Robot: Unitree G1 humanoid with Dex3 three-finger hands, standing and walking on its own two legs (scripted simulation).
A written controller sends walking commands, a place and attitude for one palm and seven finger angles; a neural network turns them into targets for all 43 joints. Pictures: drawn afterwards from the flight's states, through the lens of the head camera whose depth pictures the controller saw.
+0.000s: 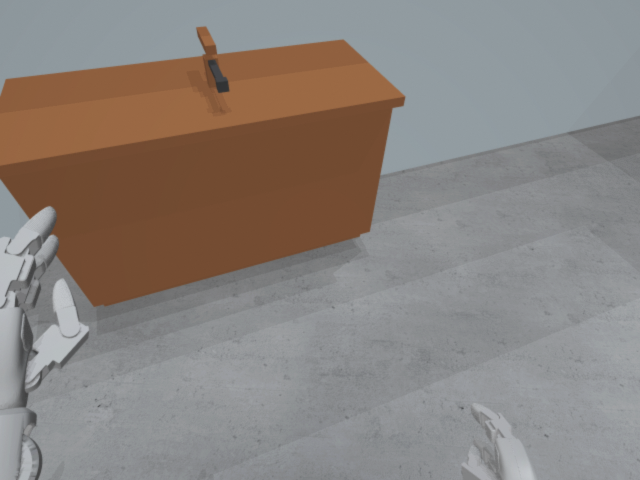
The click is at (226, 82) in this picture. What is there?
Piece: tap's lever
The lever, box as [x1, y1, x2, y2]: [215, 77, 228, 92]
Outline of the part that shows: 215,78 218,92 228,91 228,84 226,78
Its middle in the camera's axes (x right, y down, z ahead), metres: -0.25 -0.39 +0.99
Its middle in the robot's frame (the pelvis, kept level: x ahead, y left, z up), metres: +0.99 +0.32 +0.01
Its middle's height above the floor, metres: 0.78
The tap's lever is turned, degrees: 0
